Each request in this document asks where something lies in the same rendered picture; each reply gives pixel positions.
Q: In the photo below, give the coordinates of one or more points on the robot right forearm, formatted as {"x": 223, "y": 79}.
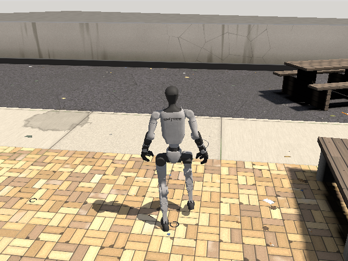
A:
{"x": 200, "y": 144}

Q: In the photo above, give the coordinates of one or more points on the right robot hand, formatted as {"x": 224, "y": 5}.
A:
{"x": 205, "y": 156}

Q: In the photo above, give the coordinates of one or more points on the left robot upper arm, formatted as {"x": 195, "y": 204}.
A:
{"x": 152, "y": 124}

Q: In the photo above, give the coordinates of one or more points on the robot left forearm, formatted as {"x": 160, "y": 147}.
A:
{"x": 146, "y": 144}

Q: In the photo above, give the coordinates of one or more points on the left robot hand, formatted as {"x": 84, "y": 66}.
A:
{"x": 148, "y": 153}

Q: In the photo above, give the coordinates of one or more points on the right robot upper arm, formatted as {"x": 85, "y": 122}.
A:
{"x": 192, "y": 123}

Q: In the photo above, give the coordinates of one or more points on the humanoid robot head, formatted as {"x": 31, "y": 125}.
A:
{"x": 171, "y": 94}

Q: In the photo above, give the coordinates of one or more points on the right robot foot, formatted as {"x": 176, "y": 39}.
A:
{"x": 190, "y": 205}

